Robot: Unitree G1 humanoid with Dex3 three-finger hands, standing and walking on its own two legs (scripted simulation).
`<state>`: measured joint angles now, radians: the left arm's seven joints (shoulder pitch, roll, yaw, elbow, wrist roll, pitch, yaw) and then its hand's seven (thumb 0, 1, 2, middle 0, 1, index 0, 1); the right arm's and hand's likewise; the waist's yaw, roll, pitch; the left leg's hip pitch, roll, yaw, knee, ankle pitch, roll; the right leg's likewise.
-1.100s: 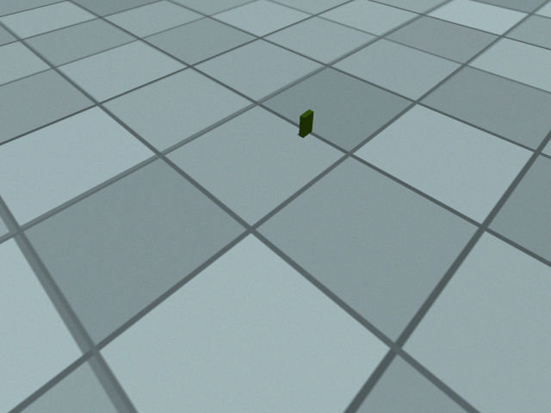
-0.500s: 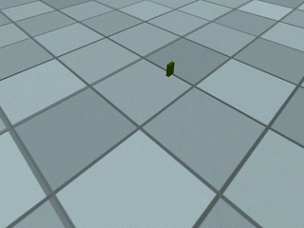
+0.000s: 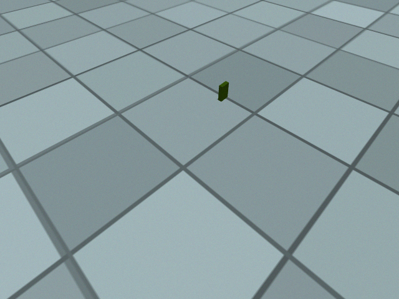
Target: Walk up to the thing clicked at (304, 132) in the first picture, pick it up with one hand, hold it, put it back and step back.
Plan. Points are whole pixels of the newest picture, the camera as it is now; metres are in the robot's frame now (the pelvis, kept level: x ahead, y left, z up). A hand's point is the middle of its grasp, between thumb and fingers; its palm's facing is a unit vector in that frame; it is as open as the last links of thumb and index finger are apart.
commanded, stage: stand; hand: left
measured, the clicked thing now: (223, 91) +1.77 -0.22 -0.71
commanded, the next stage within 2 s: walk up in 0.02 s
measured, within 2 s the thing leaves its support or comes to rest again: neither
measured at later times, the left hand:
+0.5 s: hand (130, 281) +0.20 +0.18 -0.14, palm faces -0.08 -0.91 -0.41, open 7.4 cm
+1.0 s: hand (158, 176) +0.51 +0.14 -0.16, palm faces -0.26 -0.89 -0.36, open 7.4 cm
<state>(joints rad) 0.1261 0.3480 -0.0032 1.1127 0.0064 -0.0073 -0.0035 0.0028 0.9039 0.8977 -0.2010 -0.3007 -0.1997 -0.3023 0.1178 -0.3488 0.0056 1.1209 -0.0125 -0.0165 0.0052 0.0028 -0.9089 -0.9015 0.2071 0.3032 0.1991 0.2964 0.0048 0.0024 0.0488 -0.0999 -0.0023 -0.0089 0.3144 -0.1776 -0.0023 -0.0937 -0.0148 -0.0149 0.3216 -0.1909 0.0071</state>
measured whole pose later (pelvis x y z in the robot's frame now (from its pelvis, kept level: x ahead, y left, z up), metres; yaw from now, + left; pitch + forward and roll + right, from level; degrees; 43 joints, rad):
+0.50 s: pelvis +0.12 -0.10 -0.02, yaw -8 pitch -3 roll -1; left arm 0.28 0.40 0.07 0.95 0.01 -0.06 -0.07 0.00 0.90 0.90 -0.20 -0.30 -0.20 -0.30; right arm 0.22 -0.47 -0.08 1.01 -0.03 -0.03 0.07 0.01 -0.91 -0.90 0.20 0.30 0.19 0.30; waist 0.03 0.09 0.02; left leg -0.40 0.08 0.01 1.09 -0.35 0.03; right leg -0.25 -0.01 -0.09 0.57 -0.27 -0.03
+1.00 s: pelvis +0.38 -0.12 -0.01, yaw -13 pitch -1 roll +2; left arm 0.27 0.46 0.04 0.90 -0.01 -0.07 -0.06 0.01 0.91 0.90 -0.20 -0.30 -0.20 -0.30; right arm 0.25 -0.39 -0.06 0.86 -0.01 -0.10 0.06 0.00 -0.91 -0.90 0.21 0.30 0.20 0.30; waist -0.01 -0.06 0.07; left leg -0.22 0.06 0.14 0.49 -0.25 0.00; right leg -0.48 -0.06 0.02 1.01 -0.37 -0.02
